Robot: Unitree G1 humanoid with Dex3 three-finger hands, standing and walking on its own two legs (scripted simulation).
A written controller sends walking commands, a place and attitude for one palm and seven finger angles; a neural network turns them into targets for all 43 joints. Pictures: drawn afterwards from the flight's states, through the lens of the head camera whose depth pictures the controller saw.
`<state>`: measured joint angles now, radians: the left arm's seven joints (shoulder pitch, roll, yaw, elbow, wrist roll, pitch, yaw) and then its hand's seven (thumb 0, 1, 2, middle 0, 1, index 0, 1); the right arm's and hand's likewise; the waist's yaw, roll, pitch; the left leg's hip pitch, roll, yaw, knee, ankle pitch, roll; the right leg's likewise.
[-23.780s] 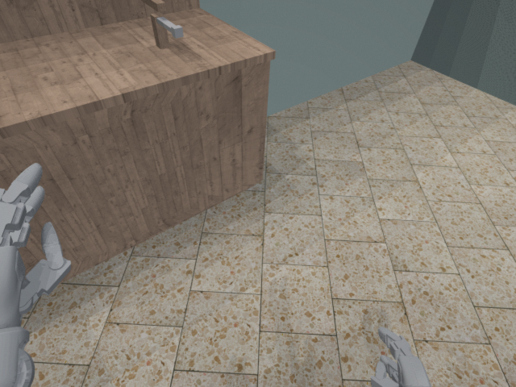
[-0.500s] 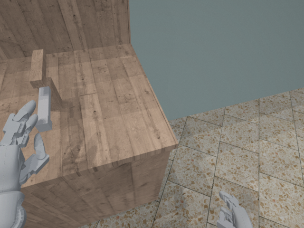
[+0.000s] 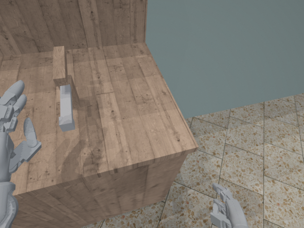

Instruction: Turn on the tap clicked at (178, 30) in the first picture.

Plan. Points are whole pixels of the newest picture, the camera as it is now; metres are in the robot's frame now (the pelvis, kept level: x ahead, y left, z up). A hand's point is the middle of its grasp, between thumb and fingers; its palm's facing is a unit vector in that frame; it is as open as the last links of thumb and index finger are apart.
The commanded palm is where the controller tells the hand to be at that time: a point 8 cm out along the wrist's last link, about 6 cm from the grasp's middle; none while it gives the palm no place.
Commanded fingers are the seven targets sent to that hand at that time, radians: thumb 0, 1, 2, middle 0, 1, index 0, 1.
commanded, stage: come to a stop and stand still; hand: left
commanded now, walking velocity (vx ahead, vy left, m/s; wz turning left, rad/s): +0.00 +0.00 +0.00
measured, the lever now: (67, 123) +0.31 +0.25 +0.10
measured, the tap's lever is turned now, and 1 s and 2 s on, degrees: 0 0 0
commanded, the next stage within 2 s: look again from close up in 0.06 s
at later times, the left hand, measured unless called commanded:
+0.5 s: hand (50, 154) +0.20 +0.21 +0.17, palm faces +0.39 -0.85 -0.36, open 7.4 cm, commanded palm +0.15 +0.25 +0.18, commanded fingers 0.00 0.90 0.90 -0.20 -0.30 -0.20 -0.30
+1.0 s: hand (82, 160) +0.20 +0.16 +0.17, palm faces +0.35 -0.86 -0.36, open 7.4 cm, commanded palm +0.14 +0.20 +0.18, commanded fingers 0.00 0.90 0.90 -0.20 -0.30 -0.20 -0.30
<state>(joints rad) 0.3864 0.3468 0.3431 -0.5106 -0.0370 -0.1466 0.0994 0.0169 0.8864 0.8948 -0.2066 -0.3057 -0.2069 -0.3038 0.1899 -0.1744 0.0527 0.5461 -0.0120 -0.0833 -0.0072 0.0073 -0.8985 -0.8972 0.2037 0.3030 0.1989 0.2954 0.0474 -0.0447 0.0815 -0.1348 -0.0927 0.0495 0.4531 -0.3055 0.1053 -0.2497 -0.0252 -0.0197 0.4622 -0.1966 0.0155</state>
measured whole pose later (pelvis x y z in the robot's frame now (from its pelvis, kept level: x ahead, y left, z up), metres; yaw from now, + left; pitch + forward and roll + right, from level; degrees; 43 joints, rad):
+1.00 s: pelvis -0.02 -0.08 +0.00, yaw -1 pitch -1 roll +0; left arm 0.46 0.36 0.34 -0.50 -0.08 -0.15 0.11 0.01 0.89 0.89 -0.21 -0.31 -0.21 -0.30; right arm 0.20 -0.20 0.02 0.55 0.01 -0.07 -0.03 0.01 -0.90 -0.90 0.20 0.30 0.20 0.30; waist 0.01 -0.01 0.05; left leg -0.16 0.02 0.03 0.44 -0.27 0.00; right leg -0.24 0.08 -0.05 0.36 -0.11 -0.08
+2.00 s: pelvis -0.03 -0.05 +0.00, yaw +0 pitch -2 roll +0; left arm 0.44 0.32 0.27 -0.39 -0.05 -0.21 0.10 0.01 0.89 0.90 -0.20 -0.30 -0.20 -0.30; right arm 0.25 -0.23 0.01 0.57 0.02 -0.13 -0.01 0.01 -0.90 -0.90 0.20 0.30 0.20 0.30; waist 0.02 0.02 0.05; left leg -0.18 -0.02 0.07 0.47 -0.27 0.05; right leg -0.26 0.03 -0.04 0.41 -0.13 -0.04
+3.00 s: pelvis -0.03 +0.01 +0.00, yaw +0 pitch -3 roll -1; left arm 0.42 0.35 0.36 -0.50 -0.04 -0.19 0.12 0.01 0.89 0.89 -0.21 -0.31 -0.21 -0.30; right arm 0.20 -0.18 0.01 0.56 0.01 -0.08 -0.03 0.01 -0.90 -0.90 0.20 0.30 0.20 0.30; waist 0.03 -0.06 0.09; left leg -0.16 -0.10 0.05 0.50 -0.29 0.11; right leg -0.26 -0.01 -0.04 0.56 -0.25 -0.01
